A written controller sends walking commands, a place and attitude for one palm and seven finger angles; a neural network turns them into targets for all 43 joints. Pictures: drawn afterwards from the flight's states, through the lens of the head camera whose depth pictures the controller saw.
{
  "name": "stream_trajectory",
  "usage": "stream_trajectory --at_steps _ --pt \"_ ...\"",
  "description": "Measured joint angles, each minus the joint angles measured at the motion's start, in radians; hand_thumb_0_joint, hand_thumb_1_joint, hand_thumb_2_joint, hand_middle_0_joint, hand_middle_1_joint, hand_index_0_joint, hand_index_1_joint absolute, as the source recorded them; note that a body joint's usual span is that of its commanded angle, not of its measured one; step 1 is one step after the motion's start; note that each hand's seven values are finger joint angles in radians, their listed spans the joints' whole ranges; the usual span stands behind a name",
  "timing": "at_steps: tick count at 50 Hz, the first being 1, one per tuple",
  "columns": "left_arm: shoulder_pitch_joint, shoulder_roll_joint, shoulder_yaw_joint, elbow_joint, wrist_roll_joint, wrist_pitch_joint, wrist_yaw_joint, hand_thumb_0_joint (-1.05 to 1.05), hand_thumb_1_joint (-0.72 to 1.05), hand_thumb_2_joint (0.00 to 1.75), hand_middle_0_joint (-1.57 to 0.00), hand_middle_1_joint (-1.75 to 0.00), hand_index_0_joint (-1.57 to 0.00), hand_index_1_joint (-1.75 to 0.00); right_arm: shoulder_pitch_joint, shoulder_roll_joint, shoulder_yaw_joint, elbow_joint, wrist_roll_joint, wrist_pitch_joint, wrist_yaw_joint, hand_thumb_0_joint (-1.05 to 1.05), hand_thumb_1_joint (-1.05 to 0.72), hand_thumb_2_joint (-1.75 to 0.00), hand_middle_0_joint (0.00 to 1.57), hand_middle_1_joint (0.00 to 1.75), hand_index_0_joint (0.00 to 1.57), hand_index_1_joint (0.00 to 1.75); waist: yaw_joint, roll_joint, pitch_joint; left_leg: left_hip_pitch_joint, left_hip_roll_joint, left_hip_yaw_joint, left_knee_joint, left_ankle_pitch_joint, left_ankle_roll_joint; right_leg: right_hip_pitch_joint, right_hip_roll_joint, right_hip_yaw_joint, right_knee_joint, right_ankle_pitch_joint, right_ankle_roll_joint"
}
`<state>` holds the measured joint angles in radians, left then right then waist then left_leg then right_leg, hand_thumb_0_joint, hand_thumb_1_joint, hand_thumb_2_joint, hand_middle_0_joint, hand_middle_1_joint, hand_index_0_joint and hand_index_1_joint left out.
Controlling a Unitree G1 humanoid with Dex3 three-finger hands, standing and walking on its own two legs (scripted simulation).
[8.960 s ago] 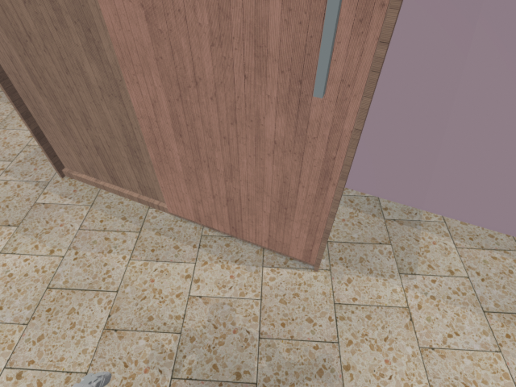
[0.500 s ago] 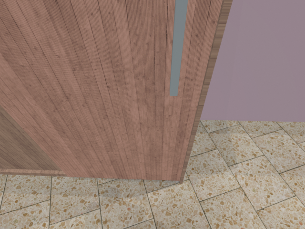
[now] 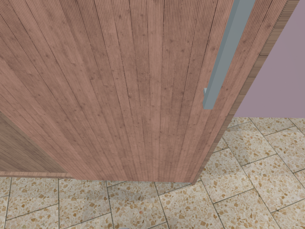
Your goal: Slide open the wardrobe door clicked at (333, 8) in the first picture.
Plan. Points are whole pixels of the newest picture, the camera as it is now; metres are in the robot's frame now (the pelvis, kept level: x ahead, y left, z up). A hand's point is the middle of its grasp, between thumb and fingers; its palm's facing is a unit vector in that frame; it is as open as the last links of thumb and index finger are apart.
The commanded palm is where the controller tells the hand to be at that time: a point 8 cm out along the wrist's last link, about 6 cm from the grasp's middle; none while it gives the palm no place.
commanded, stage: come to a stop and stand still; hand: right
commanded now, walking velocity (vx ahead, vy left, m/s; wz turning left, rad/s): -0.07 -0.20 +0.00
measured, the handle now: (220, 56) +0.42 -0.12 +0.24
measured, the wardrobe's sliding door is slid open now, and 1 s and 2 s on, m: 0.00 0.00 0.00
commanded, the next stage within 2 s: look again from close up in 1.62 s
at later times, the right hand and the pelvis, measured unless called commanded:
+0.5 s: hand out of the picture +0.03 -0.18 -0.17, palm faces -0.01 +0.97 -0.22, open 7.4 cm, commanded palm none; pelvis +0.00 +0.00 +0.00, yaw +2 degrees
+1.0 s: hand out of the picture +0.02 -0.18 -0.16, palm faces -0.06 +0.97 -0.24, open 7.3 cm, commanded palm none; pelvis +0.00 -0.01 +0.01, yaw +4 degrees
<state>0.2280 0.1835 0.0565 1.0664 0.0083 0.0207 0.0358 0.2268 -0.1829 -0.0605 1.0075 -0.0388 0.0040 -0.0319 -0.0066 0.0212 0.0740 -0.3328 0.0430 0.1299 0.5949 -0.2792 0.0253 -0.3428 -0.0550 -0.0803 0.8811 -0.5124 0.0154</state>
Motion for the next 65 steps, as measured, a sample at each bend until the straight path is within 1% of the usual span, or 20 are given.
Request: stream_trajectory --at_steps 2,3,4,5,7,9,13,18,21,23,27,32,38,45,51,65 --pt "-0.018 -0.003 -0.008 -0.019 -0.003 -0.012 -0.003 0.00 0.91 0.90 -0.20 -0.30 -0.20 -0.30 0.002 0.009 0.011 0.005 0.007 0.000 -0.001 0.01 -0.92 -0.90 0.20 0.30 0.20 0.30 0.001 0.002 -0.010 0.011 -0.010 -0.002 -0.008 -0.001 0.000 0.050 0.025 -0.023 -0.194 0.112 0.002" --pt "-0.025 -0.007 -0.012 -0.026 -0.003 -0.018 -0.004 0.00 0.91 0.90 -0.20 -0.30 -0.20 -0.30 0.001 0.014 0.014 0.007 0.012 0.002 0.000 0.01 -0.92 -0.90 0.20 0.30 0.20 0.30 0.001 0.000 -0.013 0.015 -0.018 0.001 -0.003 -0.007 -0.001 0.080 0.028 -0.028 -0.274 0.165 -0.015" --pt "-0.034 -0.020 -0.015 -0.027 -0.002 -0.020 -0.004 0.00 0.91 0.90 -0.20 -0.30 -0.20 -0.30 -0.003 0.012 0.013 0.013 0.016 0.008 -0.003 0.01 -0.92 -0.90 0.20 0.30 0.20 0.30 -0.001 0.014 -0.012 0.023 -0.016 -0.003 0.000 -0.012 -0.003 0.096 0.033 -0.034 -0.293 0.174 -0.037" --pt "-0.039 -0.033 -0.021 -0.029 0.001 -0.019 -0.004 0.00 0.91 0.90 -0.20 -0.30 -0.20 -0.30 -0.008 0.008 0.011 0.018 0.017 0.014 -0.007 0.01 -0.93 -0.90 0.20 0.30 0.20 0.30 -0.005 0.027 -0.014 0.035 -0.013 -0.007 -0.008 -0.013 -0.004 0.109 0.037 -0.037 -0.303 0.172 -0.049" --pt "-0.045 -0.050 -0.027 -0.036 0.004 -0.018 -0.002 0.00 0.92 0.90 -0.20 -0.30 -0.20 -0.30 -0.016 0.002 0.013 0.022 0.016 0.023 -0.009 0.01 -0.94 -0.90 0.20 0.30 0.20 0.30 -0.013 0.040 -0.018 0.053 -0.008 -0.010 -0.029 -0.006 -0.010 0.131 0.045 -0.040 -0.330 0.173 -0.055" --pt "-0.056 -0.051 -0.029 -0.042 0.005 -0.017 -0.001 -0.01 0.93 0.90 -0.20 -0.30 -0.20 -0.30 -0.022 0.002 0.018 0.020 0.015 0.024 -0.008 0.01 -0.94 -0.90 0.20 0.30 0.20 0.30 -0.022 0.039 -0.015 0.062 -0.004 -0.011 -0.037 -0.004 -0.008 0.146 0.051 -0.041 -0.352 0.182 -0.054" --pt "-0.080 -0.043 -0.029 -0.055 0.007 -0.004 -0.006 -0.01 0.93 0.90 -0.20 -0.30 -0.20 -0.30 -0.014 0.012 0.025 0.013 0.011 0.014 -0.006 0.00 -0.93 -0.90 0.20 0.30 0.20 0.30 -0.027 0.010 -0.012 0.066 -0.008 -0.010 -0.046 0.001 -0.002 0.147 0.047 -0.040 -0.356 0.186 -0.046" --pt "-0.086 -0.042 -0.024 -0.064 0.003 0.005 -0.010 -0.01 0.92 0.90 -0.20 -0.30 -0.20 -0.30 0.004 0.014 0.030 0.020 0.011 0.014 -0.004 0.00 -0.92 -0.90 0.20 0.30 0.20 0.30 -0.015 -0.002 -0.014 0.056 -0.005 -0.010 -0.038 0.003 0.004 0.139 0.049 -0.041 -0.349 0.187 -0.043" --pt "-0.074 -0.035 -0.024 -0.063 -0.001 0.004 -0.012 -0.01 0.93 0.90 -0.20 -0.30 -0.20 -0.30 0.013 0.015 0.036 0.026 0.014 0.015 -0.011 0.00 -0.91 -0.90 0.20 0.30 0.20 0.30 -0.014 -0.004 -0.016 0.057 -0.009 -0.016 -0.048 0.015 0.000 0.140 0.047 -0.047 -0.355 0.196 -0.046" --pt "-0.057 -0.023 -0.022 -0.085 -0.003 0.006 -0.020 -0.01 0.92 0.90 -0.20 -0.30 -0.20 -0.30 0.033 0.018 0.047 0.019 0.016 0.005 -0.019 0.00 -0.91 -0.90 0.20 0.30 0.20 0.30 -0.010 -0.012 -0.023 0.045 -0.013 -0.027 -0.039 0.021 -0.001 0.127 0.041 -0.059 -0.333 0.186 -0.048" --pt "-0.004 -0.004 -0.023 -0.117 0.001 -0.002 -0.023 -0.01 0.92 0.90 -0.20 -0.30 -0.20 -0.30 0.057 0.017 0.060 0.014 0.018 0.009 -0.014 0.00 -0.91 -0.90 0.20 0.30 0.20 0.30 0.009 -0.027 -0.047 0.043 0.000 -0.044 -0.018 0.014 -0.011 0.140 0.055 -0.075 -0.333 0.185 -0.065" --pt "0.054 0.003 -0.041 -0.110 0.007 -0.006 -0.027 0.00 0.92 0.90 -0.20 -0.30 -0.20 -0.30 0.053 0.010 0.064 -0.003 0.017 0.013 -0.008 0.00 -0.91 -0.90 0.20 0.30 0.20 0.30 0.012 -0.046 -0.061 0.049 0.004 -0.056 -0.041 0.036 -0.019 0.151 0.063 -0.086 -0.360 0.203 -0.076" --pt "0.099 0.001 -0.056 -0.072 0.010 -0.009 -0.031 0.00 0.92 0.90 -0.20 -0.30 -0.20 -0.30 0.049 0.011 0.067 -0.007 0.019 0.007 -0.005 0.00 -0.91 -0.90 0.20 0.30 0.20 0.30 0.016 -0.059 -0.059 0.047 0.011 -0.064 -0.067 0.057 -0.022 0.159 0.075 -0.093 -0.406 0.232 -0.080" --pt "0.117 -0.016 -0.067 -0.019 0.007 -0.021 -0.028 0.00 0.91 0.90 -0.20 -0.30 -0.20 -0.30 0.053 0.029 0.074 0.026 0.024 -0.001 -0.004 0.00 -0.91 -0.90 0.20 0.30 0.20 0.30 0.022 -0.058 -0.045 0.055 0.006 -0.068 -0.087 0.063 -0.021 0.174 0.074 -0.098 -0.438 0.244 -0.075" --pt "0.110 -0.034 -0.072 0.018 0.002 -0.031 -0.023 0.00 0.91 0.90 -0.20 -0.30 -0.20 -0.30 0.054 0.035 0.075 0.063 0.025 -0.005 -0.009 0.01 -0.92 -0.90 0.20 0.30 0.20 0.30 0.022 -0.048 -0.036 0.072 -0.004 -0.068 -0.099 0.060 -0.015 0.192 0.065 -0.098 -0.450 0.241 -0.066" --pt "0.061 -0.050 -0.070 0.057 0.000 -0.042 -0.012 0.00 0.91 0.90 -0.20 -0.30 -0.20 -0.30 0.056 0.044 0.078 0.112 0.024 -0.016 -0.011 0.01 -0.93 -0.90 0.20 0.30 0.20 0.30 0.011 -0.030 -0.030 0.108 -0.023 -0.057 -0.128 0.050 -0.004 0.222 0.048 -0.088 -0.466 0.230 -0.049"
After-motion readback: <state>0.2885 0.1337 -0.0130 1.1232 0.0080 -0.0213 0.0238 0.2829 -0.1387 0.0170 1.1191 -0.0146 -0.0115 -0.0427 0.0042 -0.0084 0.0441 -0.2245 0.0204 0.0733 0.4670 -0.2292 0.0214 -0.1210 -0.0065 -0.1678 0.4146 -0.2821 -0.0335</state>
